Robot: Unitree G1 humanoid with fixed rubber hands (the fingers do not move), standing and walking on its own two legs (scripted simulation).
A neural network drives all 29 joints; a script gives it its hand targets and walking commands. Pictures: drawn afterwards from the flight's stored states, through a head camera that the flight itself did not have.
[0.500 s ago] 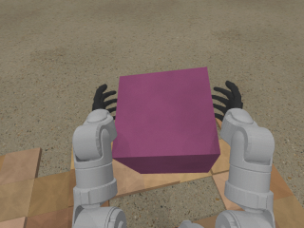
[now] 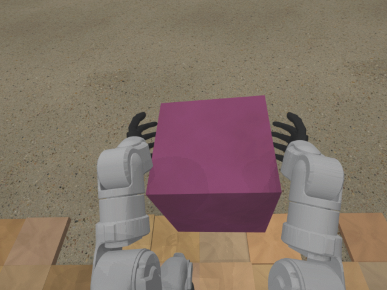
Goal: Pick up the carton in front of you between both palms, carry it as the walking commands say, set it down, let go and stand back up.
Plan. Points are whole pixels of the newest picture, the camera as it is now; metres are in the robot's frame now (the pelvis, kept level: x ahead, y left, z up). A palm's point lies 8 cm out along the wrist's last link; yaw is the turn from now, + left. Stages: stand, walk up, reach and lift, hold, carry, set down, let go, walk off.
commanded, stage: carry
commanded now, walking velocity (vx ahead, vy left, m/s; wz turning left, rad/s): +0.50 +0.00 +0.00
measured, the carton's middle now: (216, 171) +0.37 +0.02 +0.03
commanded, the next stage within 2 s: none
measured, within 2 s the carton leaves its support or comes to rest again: neither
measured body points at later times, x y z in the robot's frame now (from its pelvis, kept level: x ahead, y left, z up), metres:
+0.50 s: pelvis +0.36 -0.01 +0.02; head +0.35 -0.02 +0.47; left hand +0.72 +0.13 +0.19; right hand +0.71 -0.17 +0.20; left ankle +0.23 +0.10 -0.67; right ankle +0.45 -0.08 -0.72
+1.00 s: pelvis +0.67 +0.00 -0.02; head +0.67 +0.00 +0.43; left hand +1.02 +0.15 +0.09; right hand +1.01 -0.15 +0.09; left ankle +0.79 +0.05 -0.74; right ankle +0.46 -0.08 -0.70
